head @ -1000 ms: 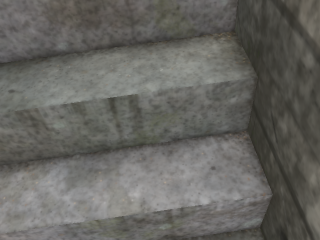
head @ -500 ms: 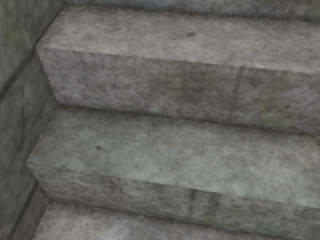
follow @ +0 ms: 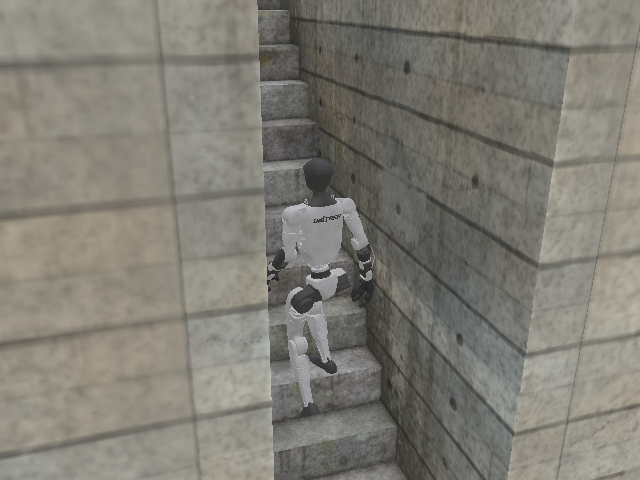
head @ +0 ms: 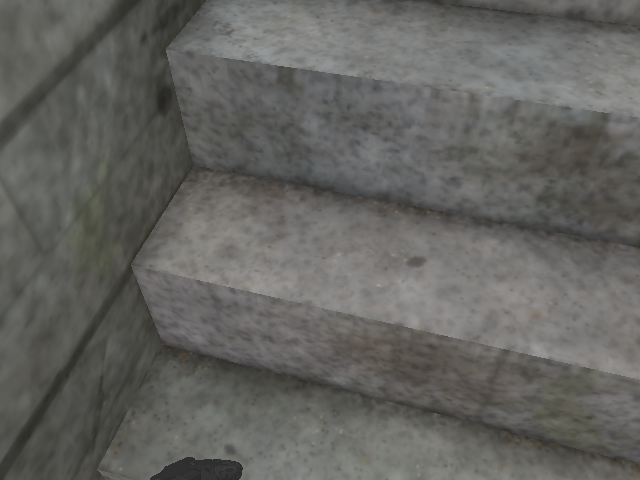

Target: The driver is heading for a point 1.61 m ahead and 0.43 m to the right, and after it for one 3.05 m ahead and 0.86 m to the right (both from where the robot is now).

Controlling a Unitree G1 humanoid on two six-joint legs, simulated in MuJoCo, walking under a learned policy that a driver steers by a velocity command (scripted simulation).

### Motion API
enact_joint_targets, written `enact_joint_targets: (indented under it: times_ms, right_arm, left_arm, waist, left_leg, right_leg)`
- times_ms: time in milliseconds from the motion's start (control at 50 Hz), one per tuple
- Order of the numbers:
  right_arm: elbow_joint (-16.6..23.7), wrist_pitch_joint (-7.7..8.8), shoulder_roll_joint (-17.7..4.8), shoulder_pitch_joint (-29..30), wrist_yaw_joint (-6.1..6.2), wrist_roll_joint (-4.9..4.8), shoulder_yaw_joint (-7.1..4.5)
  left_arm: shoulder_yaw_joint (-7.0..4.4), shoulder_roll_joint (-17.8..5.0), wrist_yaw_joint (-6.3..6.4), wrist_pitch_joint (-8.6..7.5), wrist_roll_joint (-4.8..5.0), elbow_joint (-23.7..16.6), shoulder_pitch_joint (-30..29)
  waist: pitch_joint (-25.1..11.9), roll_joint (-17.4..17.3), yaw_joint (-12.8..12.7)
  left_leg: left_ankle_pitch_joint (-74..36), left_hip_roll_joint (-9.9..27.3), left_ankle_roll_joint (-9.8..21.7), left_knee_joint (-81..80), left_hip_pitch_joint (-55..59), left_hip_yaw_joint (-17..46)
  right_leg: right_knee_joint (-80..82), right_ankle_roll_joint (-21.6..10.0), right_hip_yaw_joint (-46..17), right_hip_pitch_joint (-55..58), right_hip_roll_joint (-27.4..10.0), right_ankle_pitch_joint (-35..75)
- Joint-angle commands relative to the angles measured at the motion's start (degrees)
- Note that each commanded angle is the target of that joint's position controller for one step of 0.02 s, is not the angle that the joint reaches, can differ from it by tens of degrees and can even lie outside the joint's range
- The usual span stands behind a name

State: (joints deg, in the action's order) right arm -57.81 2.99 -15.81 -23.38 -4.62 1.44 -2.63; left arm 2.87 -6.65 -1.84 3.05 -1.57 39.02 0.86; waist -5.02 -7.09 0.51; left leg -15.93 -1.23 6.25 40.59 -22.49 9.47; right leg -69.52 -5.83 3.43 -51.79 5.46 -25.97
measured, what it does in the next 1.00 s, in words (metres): steps to the left, turning right: left foot, then right foot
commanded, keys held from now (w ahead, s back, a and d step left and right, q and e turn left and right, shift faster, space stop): e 1.00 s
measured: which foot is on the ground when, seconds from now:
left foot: up 0.00-0.26, down 0.28-0.60, up 0.62-0.76, down 0.78-1.00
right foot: down 0.00-0.46, up 0.48-0.62, down 0.64-0.80, up 0.82-1.00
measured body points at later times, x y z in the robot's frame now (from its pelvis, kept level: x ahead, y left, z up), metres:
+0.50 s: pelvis +0.02 +0.14 -0.01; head +0.02 +0.12 +0.44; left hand +0.15 +0.37 -0.10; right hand +0.27 -0.12 -0.04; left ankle +0.03 +0.22 -0.63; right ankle +0.10 -0.11 -0.60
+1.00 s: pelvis -0.11 +0.27 -0.16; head -0.09 +0.30 +0.29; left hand +0.19 +0.35 -0.27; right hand -0.26 +0.07 -0.27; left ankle -0.04 +0.42 -0.83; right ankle -0.19 +0.15 -0.64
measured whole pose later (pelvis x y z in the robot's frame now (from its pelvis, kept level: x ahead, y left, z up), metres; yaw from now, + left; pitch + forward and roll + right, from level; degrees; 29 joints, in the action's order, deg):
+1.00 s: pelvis -0.11 +0.27 -0.16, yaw -32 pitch +2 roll +2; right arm -44.9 5.7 -11.6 -27.5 1.3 3.9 1.8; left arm -0.4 -18.7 -3.3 6.0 -1.5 39.8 9.2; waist -5.3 5.9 12.6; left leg 38.7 0.4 2.2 57.9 -27.1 3.0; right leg -109.8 10.0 -5.6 -55.0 -2.3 -1.5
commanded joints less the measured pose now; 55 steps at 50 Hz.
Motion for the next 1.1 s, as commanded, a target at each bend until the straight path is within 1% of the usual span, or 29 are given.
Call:
enact_joint_targets:
  times_ms: [20,80,120,160,200,260,320,420,460,480,500,520,560,580,600,620,660,680,700,740,780,800,820,860,900,940,960,1040,1100]
  right_arm:
    - [5.9,-0.88,0.1,6.7,-4.04,-2.59,-1.22]
    - [6.2,1.56,-0.2,6.4,1.08,1.27,0.09]
    - [8.2,1.18,-0.7,6.9,3.13,0.21,1.19]
    - [11.2,1.89,-4.1,9.5,2.68,-0.14,1.02]
    - [15.9,2.20,-6.4,15.2,3.30,1.63,1.07]
    - [21.0,1.29,-6.3,25.3,5.14,0.04,1.45]
    - [23.9,0.42,-6.1,26.8,6.14,-1.22,1.13]
    - [26.8,2.92,-6.8,26.3,4.91,-0.12,-0.25]
    - [26.6,2.55,-9.7,13.2,5.86,-0.73,-1.24]
    - [24.7,2.16,-11.3,8.3,4.87,-1.14,-1.67]
    - [28.3,1.78,-16.7,17.3,2.68,-0.50,-2.77]
    - [33.6,1.33,-21.3,20.3,2.04,-0.22,-3.72]
    - [42.6,-3.64,-18.9,30.5,0.92,-1.10,-1.98]
    - [43.8,-9.46,-6.9,34.0,-0.09,-3.50,1.92]
    - [38.4,-12.86,2.9,23.9,-0.04,-4.19,5.46]
    - [36.7,-13.44,0.7,27.2,1.40,-3.61,5.29]
    - [29.0,-9.93,-7.3,10.5,5.35,-2.07,2.59]
    - [17.5,-4.95,-15.1,-19.4,6.71,5.13,-1.42]
    - [11.8,-2.02,-17.4,-26.7,7.36,6.49,-3.49]
    - [12.6,-1.33,-7.6,-13.1,4.55,7.22,-0.61]
    - [7.1,-3.06,3.7,-13.2,-0.67,6.99,4.09]
    - [10.6,-3.10,-2.5,-8.4,-0.81,4.84,3.14]
    - [14.5,-4.92,-12.2,5.4,-0.76,4.16,0.33]
    - [21.5,-4.25,-15.4,15.5,0.18,3.91,-0.62]
    - [25.1,0.94,-8.1,20.2,2.54,4.15,2.22]
    - [24.2,4.47,-9.5,14.3,6.09,3.01,1.61]
    - [21.4,5.63,-10.6,7.2,6.96,1.66,0.93]
    - [12.8,4.68,-3.2,-11.6,9.89,1.41,1.95]
    - [13.9,4.19,-2.3,-11.2,9.42,-0.27,1.70]
  left_arm:
    - [-6.11,-15.7,-2.55,0.56,-2.98,1.9,23.4]
    - [-4.07,-6.1,-3.54,-5.92,3.21,6.0,9.3]
    - [-2.46,-3.1,-1.17,-8.79,3.73,0.9,-2.8]
    - [-3.18,-8.2,1.03,-10.43,3.50,-3.5,-4.2]
    - [-3.82,-11.8,2.40,-10.83,3.14,-4.1,3.6]
    - [-4.23,-13.5,3.25,-9.89,2.56,-2.3,18.2]
    - [-3.58,-12.6,2.45,-9.67,2.97,-3.6,18.5]
    - [-5.11,-15.9,4.51,-8.60,4.38,-6.1,17.7]
    - [-5.58,-14.2,4.63,-7.79,4.63,-9.0,9.0]
    - [-5.35,-10.9,3.97,-6.16,3.41,-8.8,9.7]
    - [-6.94,-8.5,4.60,-5.59,0.41,-10.7,19.9]
    - [-8.30,-14.4,5.45,-6.26,4.21,-7.4,25.5]
    - [-11.52,-21.4,7.36,-6.39,0.24,-2.3,39.3]
    - [-11.72,-22.0,8.72,-4.95,-2.41,0.2,41.3]
    - [-9.28,-18.8,8.85,-5.86,-1.93,-3.8,25.7]
    - [-6.44,-15.5,6.63,-4.72,-4.68,-7.2,19.2]
    - [-0.84,-13.4,1.38,0.75,-5.27,-16.8,-4.3]
    - [-0.74,-16.5,0.54,-1.44,4.12,-25.0,-19.8]
    - [0.49,-15.0,0.63,-2.78,7.55,-26.4,-23.9]
    - [0.45,-9.8,4.91,-5.02,9.17,-17.3,-4.6]
    - [1.08,-7.6,4.12,-2.03,5.31,-15.8,0.5]
    - [-0.56,-6.1,0.44,-0.27,4.25,-15.0,4.2]
    - [-0.03,-6.5,-1.15,5.14,0.99,-14.1,19.8]
    - [-1.33,-11.5,-2.57,4.59,3.23,-8.5,17.2]
    - [-3.96,-18.2,-2.00,0.97,2.76,-5.3,8.2]
    - [-7.51,-24.5,-1.15,0.39,2.11,-7.6,0.2]
    - [-7.89,-23.9,-0.97,1.02,-0.93,-7.7,-3.4]
    - [-5.38,-15.8,-1.27,1.76,-3.19,-9.1,-13.5]
    - [-6.40,-18.1,0.39,0.76,-2.21,-10.2,-14.3]
  waist:
    - [1.4,20.1,-10.4]
    - [-0.5,-0.3,3.4]
    - [-1.9,8.0,5.4]
    - [-2.8,8.3,3.5]
    - [-3.3,8.3,0.6]
    - [-1.6,14.6,-8.8]
    - [-3.5,15.2,-10.0]
    - [-6.9,18.4,-7.6]
    - [-7.1,7.8,0.5]
    - [-10.2,-3.2,2.3]
    - [-11.2,-11.1,-7.4]
    - [-14.1,0.3,-6.6]
    - [-3.1,8.3,-14.0]
    - [-1.8,16.6,-15.1]
    - [-0.4,21.0,-9.0]
    - [-0.4,14.5,-10.4]
    - [-6.0,8.3,2.1]
    - [-8.6,16.6,14.6]
    - [-6.6,3.4,18.7]
    - [2.1,-6.8,9.0]
    - [10.4,3.3,2.8]
    - [4.2,-0.5,-4.7]
    - [-1.6,-18.4,-10.8]
    - [-4.4,-10.9,-7.2]
    - [9.9,11.4,-0.9]
    - [7.9,8.4,4.0]
    - [8.0,4.3,6.7]
    - [2.6,-4.1,16.3]
    - [0.8,-3.6,16.2]
  left_leg:
    - [10.6,-8.0,4.3,66.9,-42.6,17.6]
    - [17.4,-0.9,1.5,57.7,-37.3,4.1]
    - [28.2,0.9,-4.7,54.1,-23.0,-1.0]
    - [24.1,1.4,-7.3,54.8,-15.7,-3.8]
    - [22.4,4.1,-8.0,44.4,-15.1,-5.7]
    - [31.3,3.2,-9.4,39.8,-34.2,0.6]
    - [32.5,2.1,-9.6,43.9,-34.8,3.3]
    - [38.6,1.2,-5.7,40.4,-23.1,6.0]
    - [32.2,4.1,-3.9,15.7,-0.6,8.1]
    - [2.4,8.8,-0.6,-0.5,17.9,8.8]
    - [-47.6,15.9,5.9,8.6,22.5,14.5]
    - [-53.1,22.4,3.2,8.2,14.5,13.7]
    - [-17.2,15.4,-7.7,8.1,-17.3,3.2]
    - [3.8,8.0,-11.1,28.6,-24.8,-4.0]
    - [39.4,2.7,-9.7,58.2,-27.3,-0.7]
    - [42.0,-2.6,-8.7,73.7,-30.0,0.3]
    - [44.3,-3.4,-9.0,90.0,-26.9,7.1]
    - [35.7,-3.5,-10.9,85.1,8.3,12.0]
    - [29.8,-4.8,-11.5,69.5,19.0,2.5]
    - [4.4,3.4,-4.6,-2.2,7.5,-4.4]
    - [1.7,1.4,-1.0,-27.5,9.5,-11.7]
    - [-24.6,2.4,9.3,-2.5,11.5,-1.9]
    - [-37.1,19.8,21.2,0.4,-0.2,19.9]
    - [28.7,22.6,15.2,-11.3,-8.8,26.2]
    - [39.2,13.9,9.3,-14.3,-15.7,22.9]
    - [52.5,13.9,9.5,-12.5,-11.8,22.2]
    - [54.5,12.4,8.3,-11.6,-9.8,20.5]
    - [45.2,14.4,9.5,-4.9,14.0,26.5]
    - [35.0,9.1,5.2,-3.4,6.5,22.8]
  right_leg:
    - [41.4,-11.5,-58.4,25.4,-16.2,-25.9]
    - [31.4,-5.8,-28.2,20.3,-7.0,-11.0]
    - [35.2,-1.1,-19.0,5.1,-2.1,-6.9]
    - [30.9,-0.5,-14.1,-2.3,-1.1,-0.5]
    - [25.8,-0.3,-16.2,0.4,-2.2,0.5]
    - [26.2,-8.1,-42.1,18.6,-11.4,-11.4]
    - [23.0,-10.0,-48.2,16.7,-11.7,-8.8]
    - [17.5,-5.6,-50.2,8.5,-8.7,-6.8]
    - [6.5,0.6,-41.9,-4.8,-4.1,-2.9]
    - [-9.1,9.0,-28.4,-12.2,3.6,-4.3]
    - [-27.3,16.2,-18.3,-15.7,10.3,-11.9]
    - [-43.5,18.4,-17.5,-13.4,6.8,-12.8]
    - [-45.1,12.5,-9.1,2.3,4.7,-5.9]
    - [-27.9,5.2,-10.4,4.2,3.3,-6.3]
    - [-16.5,-0.5,-21.9,-5.8,-2.0,1.3]
    - [-7.0,-2.7,-20.6,-9.1,-0.8,5.9]
    - [-1.6,-1.7,-19.6,-19.6,-3.6,8.5]
    - [3.9,-2.1,-24.2,-34.7,-5.0,20.7]
    - [0.9,0.9,-15.3,-40.5,-4.7,24.8]
    - [-11.3,10.0,-4.3,-16.0,0.5,13.4]
    - [-31.1,12.3,0.2,-8.5,4.0,-8.9]
    - [-47.8,10.4,-0.6,-22.0,7.1,-5.1]
    - [-59.2,11.0,-12.0,-23.1,3.8,-4.8]
    - [-81.5,13.9,-16.7,-28.8,-2.9,12.5]
    - [-61.5,15.9,-17.8,-17.6,-6.6,36.0]
    - [-48.6,17.3,-12.4,-9.4,-9.0,29.2]
    - [-37.5,16.6,-9.7,-6.5,-9.7,24.2]
    - [-0.8,13.5,-10.3,-11.9,-14.9,19.2]
    - [13.9,11.6,-6.4,6.3,-12.0,10.4]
